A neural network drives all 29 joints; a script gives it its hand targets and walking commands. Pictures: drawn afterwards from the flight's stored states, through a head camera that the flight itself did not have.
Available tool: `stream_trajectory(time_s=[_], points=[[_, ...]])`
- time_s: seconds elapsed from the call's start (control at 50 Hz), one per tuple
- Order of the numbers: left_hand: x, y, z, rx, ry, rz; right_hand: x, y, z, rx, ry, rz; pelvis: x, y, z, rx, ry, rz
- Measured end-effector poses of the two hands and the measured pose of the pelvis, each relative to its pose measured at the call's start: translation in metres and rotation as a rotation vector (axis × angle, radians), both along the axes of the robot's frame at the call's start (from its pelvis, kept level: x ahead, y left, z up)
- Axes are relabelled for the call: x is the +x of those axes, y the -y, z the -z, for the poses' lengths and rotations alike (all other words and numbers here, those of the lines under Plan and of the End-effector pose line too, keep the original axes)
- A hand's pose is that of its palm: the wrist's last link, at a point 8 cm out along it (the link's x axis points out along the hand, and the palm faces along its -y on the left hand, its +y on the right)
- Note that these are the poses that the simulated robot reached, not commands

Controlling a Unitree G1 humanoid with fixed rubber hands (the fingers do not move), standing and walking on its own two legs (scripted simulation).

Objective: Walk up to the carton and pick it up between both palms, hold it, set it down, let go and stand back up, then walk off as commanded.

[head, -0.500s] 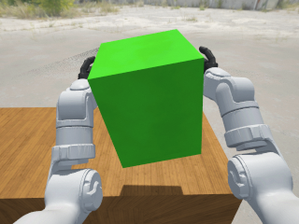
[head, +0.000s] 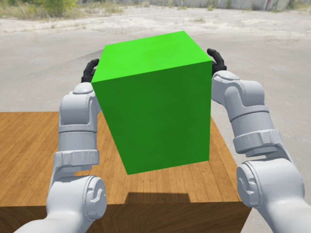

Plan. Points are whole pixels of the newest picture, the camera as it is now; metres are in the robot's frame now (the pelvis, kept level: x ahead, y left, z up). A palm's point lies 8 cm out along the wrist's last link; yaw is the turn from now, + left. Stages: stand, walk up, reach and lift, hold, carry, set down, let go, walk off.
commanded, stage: hold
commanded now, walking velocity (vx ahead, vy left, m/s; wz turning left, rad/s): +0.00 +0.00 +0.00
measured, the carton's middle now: (156, 101) +0.36 +0.01 +0.26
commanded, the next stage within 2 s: set down in 0.28 s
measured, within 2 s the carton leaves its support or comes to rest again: neither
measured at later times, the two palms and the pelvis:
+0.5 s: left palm (86, 89) +0.36 +0.17 +0.29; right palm (212, 77) +0.37 -0.12 +0.32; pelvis +0.00 +0.00 +0.00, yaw +0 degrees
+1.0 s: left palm (87, 102) +0.39 +0.18 +0.24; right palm (198, 100) +0.40 -0.11 +0.24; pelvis +0.00 +0.00 +0.00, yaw +0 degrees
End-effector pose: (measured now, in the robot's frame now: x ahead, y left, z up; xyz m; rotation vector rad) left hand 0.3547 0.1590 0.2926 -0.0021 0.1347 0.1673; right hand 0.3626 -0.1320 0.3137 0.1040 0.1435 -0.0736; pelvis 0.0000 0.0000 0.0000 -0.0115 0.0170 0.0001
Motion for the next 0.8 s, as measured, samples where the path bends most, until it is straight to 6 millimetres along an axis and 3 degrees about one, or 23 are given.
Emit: stream_trajectory(time_s=[0.5,0.68,0.8], points=[[0.003,-0.009,-0.001,0.021,0.052,-0.014,0.006,-0.009,-0.004,-0.025,0.065,-0.008,-0.002,0.000,0.000,0.000,0.002,0.000],[0.018,-0.019,0.029,0.025,0.036,-0.015,0.021,-0.019,0.027,-0.075,0.073,-0.019,-0.005,0.000,0.000,-0.001,0.027,0.000],[0.025,-0.024,0.036,0.020,0.054,-0.020,0.027,-0.024,0.046,-0.064,0.092,-0.018,-0.006,-0.002,0.000,-0.003,0.028,0.000]])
